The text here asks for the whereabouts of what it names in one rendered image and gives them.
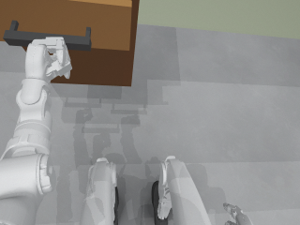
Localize drawer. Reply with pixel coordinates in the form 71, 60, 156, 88
0, 0, 132, 51

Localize left robot upper arm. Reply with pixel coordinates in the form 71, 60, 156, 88
0, 153, 57, 225

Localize handle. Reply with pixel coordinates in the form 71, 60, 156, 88
3, 20, 92, 52

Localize robot right thigh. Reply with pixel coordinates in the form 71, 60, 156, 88
159, 158, 212, 225

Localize robot right foot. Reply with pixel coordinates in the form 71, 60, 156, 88
151, 181, 168, 225

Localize robot right hand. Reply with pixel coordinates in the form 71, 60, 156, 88
223, 202, 253, 225

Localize cabinet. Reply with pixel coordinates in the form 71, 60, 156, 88
22, 0, 140, 87

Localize robot left forearm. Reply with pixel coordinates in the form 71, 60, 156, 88
0, 78, 53, 160

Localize robot left hand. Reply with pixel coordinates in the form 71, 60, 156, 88
24, 37, 72, 84

